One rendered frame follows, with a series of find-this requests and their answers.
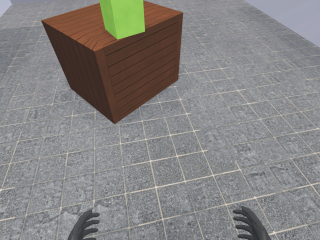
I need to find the robot right hand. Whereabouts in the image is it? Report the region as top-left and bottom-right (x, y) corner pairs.
(233, 206), (271, 240)

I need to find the carton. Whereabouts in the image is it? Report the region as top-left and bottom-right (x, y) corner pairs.
(99, 0), (145, 40)

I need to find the pedestal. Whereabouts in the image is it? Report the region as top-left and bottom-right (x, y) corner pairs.
(41, 0), (183, 124)

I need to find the robot left hand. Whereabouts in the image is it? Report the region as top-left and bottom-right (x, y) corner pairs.
(67, 209), (100, 240)

